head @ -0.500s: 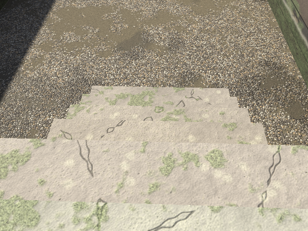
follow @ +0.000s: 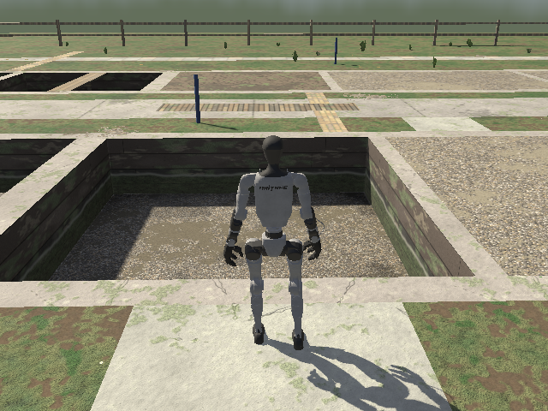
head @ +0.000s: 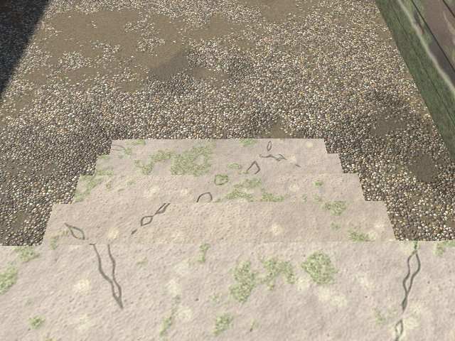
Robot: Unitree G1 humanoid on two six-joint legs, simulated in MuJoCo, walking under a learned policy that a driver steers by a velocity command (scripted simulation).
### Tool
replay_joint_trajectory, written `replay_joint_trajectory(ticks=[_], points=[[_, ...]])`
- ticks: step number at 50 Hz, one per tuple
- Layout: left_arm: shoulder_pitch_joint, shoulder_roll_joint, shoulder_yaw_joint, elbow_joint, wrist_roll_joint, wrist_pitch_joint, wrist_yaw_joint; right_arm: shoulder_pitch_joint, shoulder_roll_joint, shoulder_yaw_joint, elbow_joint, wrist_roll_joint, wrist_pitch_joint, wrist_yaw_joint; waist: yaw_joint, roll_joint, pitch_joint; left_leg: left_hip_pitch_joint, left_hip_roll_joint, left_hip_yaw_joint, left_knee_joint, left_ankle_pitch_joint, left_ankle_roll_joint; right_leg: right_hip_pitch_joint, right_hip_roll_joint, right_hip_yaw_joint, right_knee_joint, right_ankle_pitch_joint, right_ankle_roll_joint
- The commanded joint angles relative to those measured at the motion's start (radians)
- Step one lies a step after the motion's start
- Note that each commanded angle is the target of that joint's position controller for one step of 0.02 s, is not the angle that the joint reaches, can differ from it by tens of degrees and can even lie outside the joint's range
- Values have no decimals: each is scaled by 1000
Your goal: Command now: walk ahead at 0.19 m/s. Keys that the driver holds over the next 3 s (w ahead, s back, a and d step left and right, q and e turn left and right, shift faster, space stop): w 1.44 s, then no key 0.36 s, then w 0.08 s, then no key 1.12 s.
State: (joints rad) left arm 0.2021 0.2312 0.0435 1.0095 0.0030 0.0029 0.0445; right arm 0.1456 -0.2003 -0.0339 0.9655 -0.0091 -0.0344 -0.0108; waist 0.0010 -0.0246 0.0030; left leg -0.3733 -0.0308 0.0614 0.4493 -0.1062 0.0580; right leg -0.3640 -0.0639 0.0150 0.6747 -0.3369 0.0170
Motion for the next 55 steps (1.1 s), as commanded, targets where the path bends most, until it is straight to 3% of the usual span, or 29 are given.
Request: replay_joint_trajectory(ticks=[1,3,5,6,7,9,11,13,17,20,21,22,23,24,25,26,28,33,37,42,45,46,47,48,49,50,51,52,55], points=[[166,78,21,22,14,0,-4,-39,-187,-45,-49,29,2,-16,62,181,-67,-95,211,-243,-276,-589,84,199,58,-95,-47,1,-48],[204,84,17,33,15,-15,-5,-79,-140,-39,-71,39,1,-17,82,75,11,-141,159,-199,-157,-561,40,183,-26,20,-244,-141,-132],[280,218,57,60,-8,-38,-3,-146,-92,-33,-112,51,-27,-16,108,-269,112,-314,-27,26,253,-340,-24,184,-267,453,-575,-486,-268],[233,199,53,45,6,-61,2,-143,-125,-46,-116,45,-41,-10,84,-264,136,-386,23,-57,392,-312,-5,210,-311,515,-589,-394,-274],[204,146,42,35,9,-83,-1,-95,-134,-54,-91,41,-47,-2,50,-197,110,-423,42,-86,450,-270,5,263,-281,453,-557,-281,-247],[205,108,38,32,-17,-101,-12,-75,-117,-57,-68,30,-56,8,40,-112,64,-451,72,-87,451,-188,8,354,-237,340,-526,-110,-202],[210,89,34,33,-18,-100,-17,-121,-80,-48,-74,30,-60,15,48,-100,45,-360,76,-49,351,-109,-8,326,-187,227,-527,8,-177],[223,112,40,32,-13,-96,-18,-173,-52,-36,-87,33,-59,22,65,-119,45,-246,59,-11,238,-79,-22,268,-160,159,-528,55,-174],[261,163,60,43,-28,-89,-26,-195,-82,-30,-98,43,-51,32,71,-136,62,-88,44,22,103,-101,-19,212,-183,147,-496,49,-193],[230,157,61,39,-34,-84,-26,-32,-132,-53,-47,42,-45,24,-20,-109,23,165,15,35,30,-77,12,133,-165,115,-366,163,-158],[198,134,53,28,-29,-86,-25,110,-181,-78,-9,46,-46,15,-88,-64,-48,352,56,-28,13,-78,45,60,-120,56,-189,280,-122],[181,67,36,-8,-12,-92,-25,262,-277,-105,18,30,-43,2,-135,158,-158,608,283,-331,-50,-129,129,-176,-21,-66,200,178,-51],[210,-5,17,-30,-19,-116,-21,339,-315,-105,37,24,-45,15,-130,353,-245,719,446,-716,-201,-258,250,-394,81,-22,464,-217,-30],[166,84,41,-33,-36,-129,-25,264,-236,-78,22,20,-55,21,-103,225,-152,630,432,-692,-206,-325,238,-484,10,62,620,-191,-52],[125,108,48,-44,-46,-134,-31,179,-173,-59,-3,22,-60,27,-74,172,-72,523,385,-560,-212,-304,195,-502,-32,54,637,-92,-78],[107,93,50,-42,-44,-132,-27,113,-144,-49,-22,15,-62,33,-48,115,-28,424,336,-457,-240,-254,171,-472,-63,40,604,1,-85],[112,68,57,-42,-31,-116,-20,91,-97,-34,-17,5,-61,37,-6,124,17,293,274,-319,-282,-109,148,-387,-98,37,507,97,-84],[-25,41,54,-102,-14,-96,-26,181,-142,-40,13,2,-63,8,-3,85,59,259,258,-208,-313,131,162,-416,-86,16,251,258,-44],[-180,19,33,-151,-19,-92,-53,242,-155,-43,26,12,-57,-3,-38,88,87,239,236,-139,-327,126,141,-339,-42,-22,16,420,-44],[-300,35,22,-205,-26,-96,-84,323,-163,-53,58,29,-43,-8,-58,77,125,379,293,-131,-277,143,130,-335,-20,-18,-104,375,-77],[-194,94,44,-191,-24,-99,-92,319,-191,-64,64,33,-24,-8,7,120,41,433,286,-101,-108,510,95,-118,53,-75,-136,267,-116],[-42,134,67,-148,-23,-99,-90,298,-185,-60,60,34,-19,-7,86,124,-43,393,243,-64,69,637,69,88,89,-102,-139,262,-143],[153,203,92,-100,-15,-98,-83,289,-160,-48,43,26,-18,-6,159,74,-176,206,184,-23,359,474,26,399,-23,24,-107,302,-199],[274,294,110,-70,-10,-95,-81,422,-25,-10,30,17,-39,5,110,-169,-371,-172,6,-33,794,-134,-46,776,-302,522,-200,115,-374],[286,218,84,-66,-17,-90,-84,391,-59,-17,38,38,-70,12,128,-191,-437,-283,-20,-199,931,-456,-30,791,-335,747,-363,7,-378],[185,165,68,-78,-23,-89,-83,287,-124,-38,0,62,-82,11,111,-152,-256,-386,42,-180,979,-415,-15,657,-301,602,-376,-16,-318],[95,117,52,-101,-17,-86,-79,213,-145,-44,-23,62,-86,2,84,-81,-145,-373,94,-146,949,-332,-6,478,-264,457,-387,63,-280],[25,92,42,-116,6,-87,-77,187,-151,-55,-28,46,-78,-15,51,-31,-70,-322,125,-135,887,-266,-8,318,-229,356,-408,190,-255],[16,50,33,-96,17,-101,-79,270,-83,-61,-5,39,-30,-30,-23,-62,-39,-177,179,-136,758,-193,-1,127,-154,204,-471,233,-241]])
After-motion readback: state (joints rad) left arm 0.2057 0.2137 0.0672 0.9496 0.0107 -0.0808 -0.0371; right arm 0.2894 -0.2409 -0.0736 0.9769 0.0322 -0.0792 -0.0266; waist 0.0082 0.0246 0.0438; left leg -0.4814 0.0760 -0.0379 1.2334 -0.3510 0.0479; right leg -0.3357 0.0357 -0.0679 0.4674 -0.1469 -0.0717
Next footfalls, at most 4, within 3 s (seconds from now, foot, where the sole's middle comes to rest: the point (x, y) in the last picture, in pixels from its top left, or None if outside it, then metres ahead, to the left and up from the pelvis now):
0.06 right None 0.05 -0.13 -0.77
0.42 left None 0.22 0.14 -0.77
0.94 right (268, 316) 0.57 -0.10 -0.77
1.46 left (190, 263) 0.75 0.14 -0.77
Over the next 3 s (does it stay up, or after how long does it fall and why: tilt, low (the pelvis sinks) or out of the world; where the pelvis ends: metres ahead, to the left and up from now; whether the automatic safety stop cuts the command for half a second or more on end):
stays up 0.97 0.02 -0.17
